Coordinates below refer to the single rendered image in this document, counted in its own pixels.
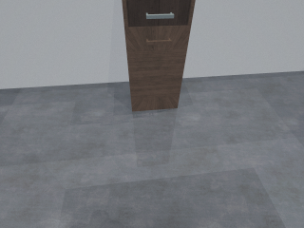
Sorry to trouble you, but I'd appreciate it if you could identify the handle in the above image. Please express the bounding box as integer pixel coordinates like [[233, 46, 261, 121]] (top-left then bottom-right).
[[146, 40, 172, 45], [146, 12, 175, 19]]

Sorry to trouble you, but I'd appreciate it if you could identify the drawer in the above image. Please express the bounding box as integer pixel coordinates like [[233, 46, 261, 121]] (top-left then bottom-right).
[[126, 0, 192, 28]]

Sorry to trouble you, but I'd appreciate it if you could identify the cabinet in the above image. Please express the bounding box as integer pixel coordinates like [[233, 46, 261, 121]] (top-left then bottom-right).
[[122, 0, 196, 112]]

